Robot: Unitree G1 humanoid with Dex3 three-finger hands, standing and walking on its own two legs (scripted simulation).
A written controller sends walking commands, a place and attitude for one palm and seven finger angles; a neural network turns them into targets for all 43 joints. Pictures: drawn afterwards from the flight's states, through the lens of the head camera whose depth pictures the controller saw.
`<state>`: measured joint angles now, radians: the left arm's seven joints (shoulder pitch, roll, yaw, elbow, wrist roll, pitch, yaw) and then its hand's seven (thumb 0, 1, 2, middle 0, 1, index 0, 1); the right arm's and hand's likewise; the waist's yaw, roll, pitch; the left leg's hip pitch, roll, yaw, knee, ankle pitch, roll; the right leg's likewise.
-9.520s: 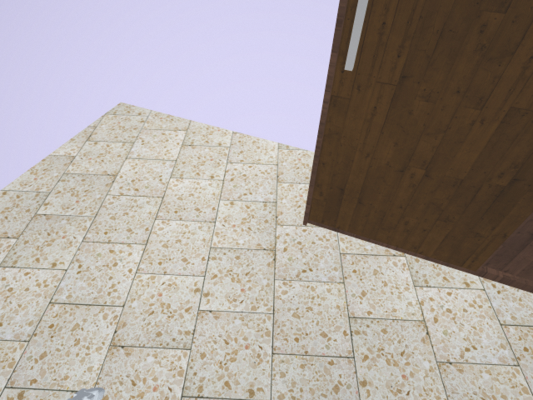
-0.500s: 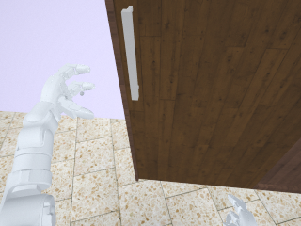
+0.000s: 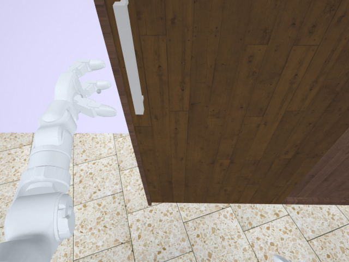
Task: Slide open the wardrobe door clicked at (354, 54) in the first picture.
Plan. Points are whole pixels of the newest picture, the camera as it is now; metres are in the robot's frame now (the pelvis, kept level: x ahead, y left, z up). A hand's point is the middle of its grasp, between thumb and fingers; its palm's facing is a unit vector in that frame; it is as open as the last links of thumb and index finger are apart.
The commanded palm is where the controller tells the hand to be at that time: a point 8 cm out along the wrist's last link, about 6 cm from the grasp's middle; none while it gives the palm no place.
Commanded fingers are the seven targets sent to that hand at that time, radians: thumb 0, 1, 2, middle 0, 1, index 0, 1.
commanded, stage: move the hooked fingers beside the handle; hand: left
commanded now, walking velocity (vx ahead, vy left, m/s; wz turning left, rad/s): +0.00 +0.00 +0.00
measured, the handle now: (133, 64) +0.53 +0.11 +0.20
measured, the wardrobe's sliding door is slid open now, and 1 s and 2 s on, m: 0.00 0.00 0.00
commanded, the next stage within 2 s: feel for the door with the fingertips in 1.00 s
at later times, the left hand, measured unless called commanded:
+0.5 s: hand (103, 85) +0.47 +0.17 +0.18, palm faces +0.01 -1.00 +0.01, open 14.0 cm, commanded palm +0.44 +0.23 +0.18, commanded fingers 0.00 -0.50 0.30 -0.30 -1.20 -0.30 -1.20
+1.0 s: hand (108, 86) +0.46 +0.16 +0.18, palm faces +0.00 -1.00 +0.00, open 14.0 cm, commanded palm +0.43 +0.21 +0.18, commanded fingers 0.00 -0.50 0.30 -0.30 -1.20 -0.30 -1.20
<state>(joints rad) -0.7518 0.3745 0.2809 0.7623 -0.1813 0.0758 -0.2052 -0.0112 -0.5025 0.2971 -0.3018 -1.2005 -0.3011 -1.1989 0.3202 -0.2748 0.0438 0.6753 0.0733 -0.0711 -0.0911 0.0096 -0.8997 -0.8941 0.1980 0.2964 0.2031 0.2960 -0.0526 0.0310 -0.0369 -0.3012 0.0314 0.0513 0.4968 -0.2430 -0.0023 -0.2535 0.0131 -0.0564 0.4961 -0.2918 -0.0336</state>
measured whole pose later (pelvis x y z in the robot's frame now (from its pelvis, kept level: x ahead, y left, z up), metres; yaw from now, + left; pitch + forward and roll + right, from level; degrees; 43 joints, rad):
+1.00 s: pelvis -0.01 +0.01 +0.00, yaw +0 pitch +5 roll +0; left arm -0.88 0.34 0.25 0.93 -0.14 -0.04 -0.14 -0.01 -0.50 0.30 -0.30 -1.20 -0.30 -1.20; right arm 0.32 -0.26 0.04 0.66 0.06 -0.07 -0.07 0.01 -0.90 -0.89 0.20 0.30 0.20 0.30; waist -0.07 0.03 -0.05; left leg -0.37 0.03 0.05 0.55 -0.26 0.01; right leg -0.32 0.01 -0.05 0.54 -0.30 -0.02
